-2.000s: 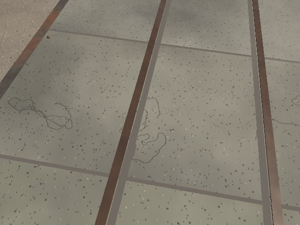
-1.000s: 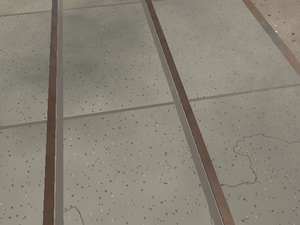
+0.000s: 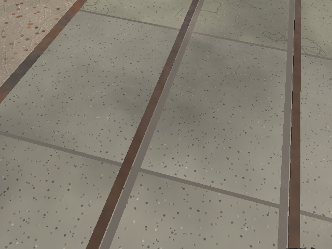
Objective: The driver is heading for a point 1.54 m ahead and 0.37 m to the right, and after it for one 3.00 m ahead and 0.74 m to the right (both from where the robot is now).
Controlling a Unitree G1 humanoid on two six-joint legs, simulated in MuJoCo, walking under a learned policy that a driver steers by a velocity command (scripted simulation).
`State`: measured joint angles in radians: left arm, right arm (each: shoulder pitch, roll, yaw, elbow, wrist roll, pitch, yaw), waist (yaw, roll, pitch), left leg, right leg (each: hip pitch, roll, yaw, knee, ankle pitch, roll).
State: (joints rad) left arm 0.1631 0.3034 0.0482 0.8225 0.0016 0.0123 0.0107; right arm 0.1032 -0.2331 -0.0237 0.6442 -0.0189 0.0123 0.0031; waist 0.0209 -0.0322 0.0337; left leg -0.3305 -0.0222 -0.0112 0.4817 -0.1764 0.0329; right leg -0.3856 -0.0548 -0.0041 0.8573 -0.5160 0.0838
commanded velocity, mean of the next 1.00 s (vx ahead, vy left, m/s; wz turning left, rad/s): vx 0.04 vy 0.00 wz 0.03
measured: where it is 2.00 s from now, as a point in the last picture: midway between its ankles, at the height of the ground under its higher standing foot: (187, 221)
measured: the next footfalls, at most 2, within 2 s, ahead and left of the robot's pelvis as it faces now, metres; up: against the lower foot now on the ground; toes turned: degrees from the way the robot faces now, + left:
right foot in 0.12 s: +0.04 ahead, -0.15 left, +0.00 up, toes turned -1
right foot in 1.54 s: +0.45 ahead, -0.14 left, +0.00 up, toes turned -13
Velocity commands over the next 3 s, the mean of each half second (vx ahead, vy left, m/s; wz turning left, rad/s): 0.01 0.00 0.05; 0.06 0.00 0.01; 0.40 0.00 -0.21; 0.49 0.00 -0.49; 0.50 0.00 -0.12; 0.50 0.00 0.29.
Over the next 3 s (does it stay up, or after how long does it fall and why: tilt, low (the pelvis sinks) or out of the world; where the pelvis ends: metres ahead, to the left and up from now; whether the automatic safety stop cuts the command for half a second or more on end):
stays up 1.04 -0.32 0.00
